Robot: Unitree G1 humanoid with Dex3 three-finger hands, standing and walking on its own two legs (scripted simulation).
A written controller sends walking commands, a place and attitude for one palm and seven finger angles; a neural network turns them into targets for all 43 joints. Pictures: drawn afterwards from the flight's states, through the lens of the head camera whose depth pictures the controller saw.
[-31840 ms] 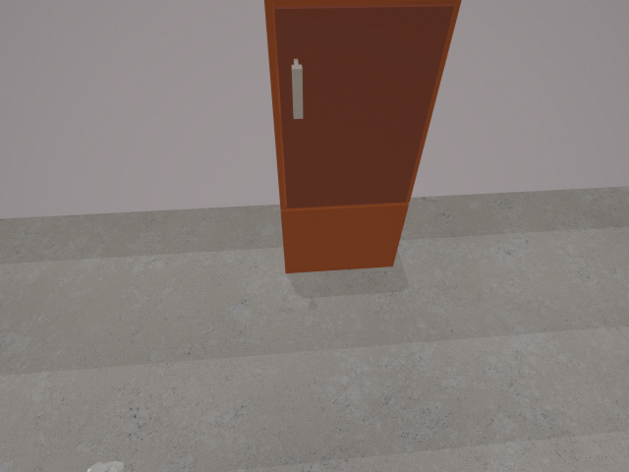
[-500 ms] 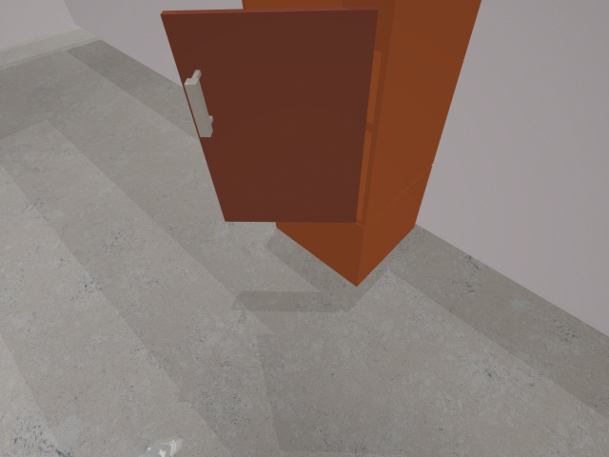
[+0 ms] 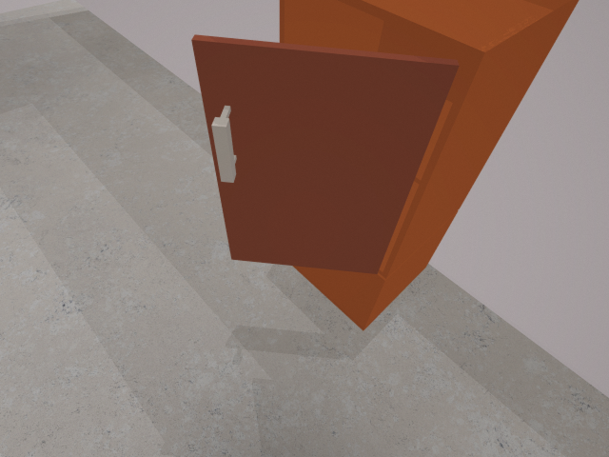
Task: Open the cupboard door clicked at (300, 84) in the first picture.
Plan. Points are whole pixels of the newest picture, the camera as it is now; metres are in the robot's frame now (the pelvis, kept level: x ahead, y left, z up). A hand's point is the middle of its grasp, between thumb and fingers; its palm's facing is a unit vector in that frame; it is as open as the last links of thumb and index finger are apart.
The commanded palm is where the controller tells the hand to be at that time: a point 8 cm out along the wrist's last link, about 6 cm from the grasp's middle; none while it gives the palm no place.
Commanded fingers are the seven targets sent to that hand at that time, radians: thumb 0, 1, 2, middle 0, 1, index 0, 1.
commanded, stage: come to a stop and stand still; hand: left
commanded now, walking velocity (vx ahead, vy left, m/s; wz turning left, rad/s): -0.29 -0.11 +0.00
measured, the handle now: (227, 144) +0.60 +0.20 +0.04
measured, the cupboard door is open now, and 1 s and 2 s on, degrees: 41 41 41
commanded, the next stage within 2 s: look again from close up in 1.58 s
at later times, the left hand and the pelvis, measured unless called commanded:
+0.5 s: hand out of the picture +0.09 +0.15 -0.16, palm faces +0.02 -0.97 -0.23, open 7.4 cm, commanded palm none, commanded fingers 0.00 0.90 0.90 -0.20 -0.30 -0.20 -0.30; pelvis +0.02 -0.04 +0.01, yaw +0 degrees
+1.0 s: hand out of the picture +0.03 +0.21 -0.16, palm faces -0.01 -0.96 -0.29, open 7.4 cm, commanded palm none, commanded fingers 0.00 0.90 0.90 -0.20 -0.30 -0.20 -0.30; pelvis -0.01 -0.01 +0.00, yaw -1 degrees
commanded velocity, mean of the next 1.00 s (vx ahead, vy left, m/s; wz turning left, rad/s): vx -0.05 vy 0.03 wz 0.00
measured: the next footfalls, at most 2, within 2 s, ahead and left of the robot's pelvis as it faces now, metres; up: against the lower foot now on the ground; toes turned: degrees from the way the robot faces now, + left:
right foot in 0.24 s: +0.06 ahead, -0.14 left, +0.00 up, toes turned -3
left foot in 0.56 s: +0.05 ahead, +0.09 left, +0.00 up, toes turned +2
